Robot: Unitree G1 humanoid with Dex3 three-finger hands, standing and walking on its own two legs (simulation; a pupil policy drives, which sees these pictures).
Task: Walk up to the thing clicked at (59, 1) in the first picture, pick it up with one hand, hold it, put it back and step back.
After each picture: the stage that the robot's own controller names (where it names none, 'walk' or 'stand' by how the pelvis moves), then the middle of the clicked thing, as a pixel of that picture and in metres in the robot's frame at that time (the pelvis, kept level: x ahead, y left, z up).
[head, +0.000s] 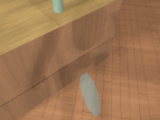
stand; (57, 2) +0.99 +0.15 -0.04
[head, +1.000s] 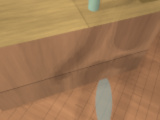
rise first; out of the picture +0.90 +0.01 -0.03
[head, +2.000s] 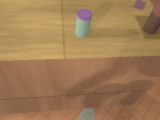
rise first; (83, 23) +0.64 +0.03 -0.01
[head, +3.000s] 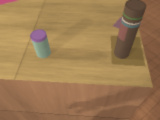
stand; (41, 44) +0.55 +0.21 -0.02
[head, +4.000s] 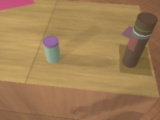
stand; (52, 49) +0.55 +0.16 -0.05
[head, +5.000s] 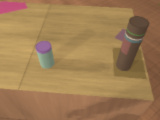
stand; (45, 55) +0.53 +0.18 -0.05
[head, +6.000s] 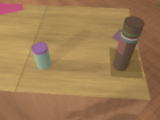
stand; (42, 56) +0.52 +0.20 -0.05
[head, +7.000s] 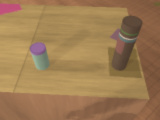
stand; (40, 56) +0.52 +0.20 -0.05
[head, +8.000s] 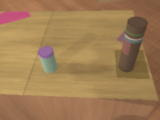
rise first; (48, 60) +0.52 +0.20 -0.04
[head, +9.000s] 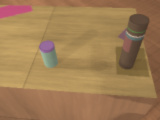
go down; (49, 54) +0.53 +0.20 -0.04
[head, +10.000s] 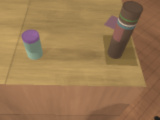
go down; (32, 45) +0.54 +0.18 -0.03
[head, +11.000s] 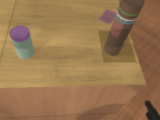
go down; (22, 43) +0.52 +0.19 +0.00
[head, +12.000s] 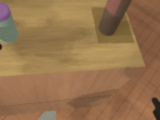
close in; (3, 24) +0.53 +0.20 +0.04
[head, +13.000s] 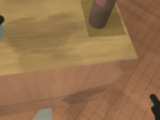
close; out of the picture +0.54 +0.21 +0.05
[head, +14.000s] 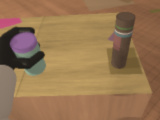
lift; (30, 55) +0.35 +0.15 +0.19
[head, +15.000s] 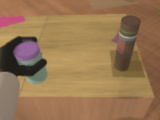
hold; (32, 63) +0.34 +0.16 +0.16
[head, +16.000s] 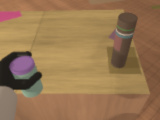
hold; (27, 77) +0.32 +0.18 +0.11
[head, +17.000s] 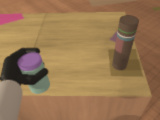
crouch; (35, 73) +0.33 +0.16 +0.11
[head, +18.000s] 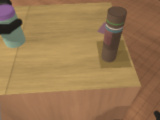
crouch; (9, 27) +0.47 +0.20 +0.18
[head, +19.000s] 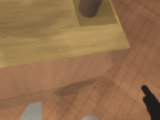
lower; out of the picture +0.57 +0.22 +0.06
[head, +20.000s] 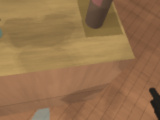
lower; out of the picture +0.53 +0.21 +0.05
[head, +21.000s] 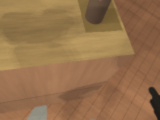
lower; out of the picture +0.55 +0.21 +0.05
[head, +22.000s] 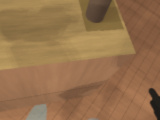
lower; out of the picture +0.55 +0.22 +0.06
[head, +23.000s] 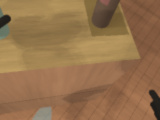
draw back; out of the picture +0.53 +0.20 +0.05
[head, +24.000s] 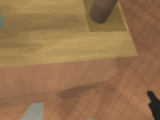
rise; out of the picture +0.54 +0.20 +0.05
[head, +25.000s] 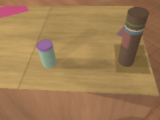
sink last; (47, 54) +0.52 +0.19 +0.00
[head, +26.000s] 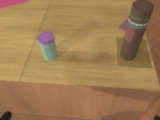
stand; (48, 47) +0.53 +0.19 +0.00
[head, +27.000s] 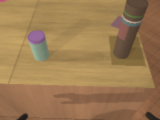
stand; (39, 46) +0.52 +0.19 +0.01
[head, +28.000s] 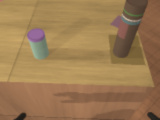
stand; (38, 44) +0.53 +0.19 +0.01
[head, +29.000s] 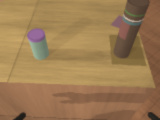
stand; (38, 44) +0.52 +0.19 +0.02
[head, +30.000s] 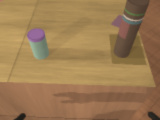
stand; (38, 44) +0.53 +0.19 +0.02
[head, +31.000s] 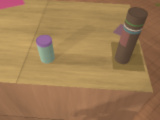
stand; (45, 49) +0.54 +0.18 -0.02
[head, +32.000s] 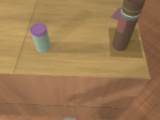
walk; (41, 38) +0.56 +0.19 -0.03
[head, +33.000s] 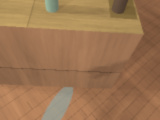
walk; out of the picture +0.78 +0.17 -0.02
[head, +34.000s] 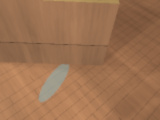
stand; out of the picture +1.10 +0.24 -0.02
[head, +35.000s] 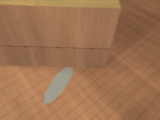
stand; out of the picture +1.13 +0.21 -0.04
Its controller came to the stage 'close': yes
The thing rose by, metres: 0.22
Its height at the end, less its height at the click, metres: +0.00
